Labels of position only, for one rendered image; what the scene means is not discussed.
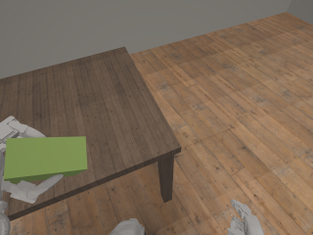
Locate right robot hand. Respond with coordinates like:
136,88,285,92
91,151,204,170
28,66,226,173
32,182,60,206
227,199,265,235

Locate table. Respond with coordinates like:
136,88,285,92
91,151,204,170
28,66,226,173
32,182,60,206
0,46,182,221

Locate left robot hand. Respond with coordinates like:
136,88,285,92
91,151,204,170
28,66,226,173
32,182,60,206
0,116,64,204

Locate sponge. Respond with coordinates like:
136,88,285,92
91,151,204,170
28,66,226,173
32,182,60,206
3,136,88,184

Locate robot left forearm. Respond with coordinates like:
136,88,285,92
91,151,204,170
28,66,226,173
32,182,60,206
0,200,11,235

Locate robot left thigh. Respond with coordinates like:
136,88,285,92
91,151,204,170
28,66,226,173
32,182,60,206
110,220,145,235

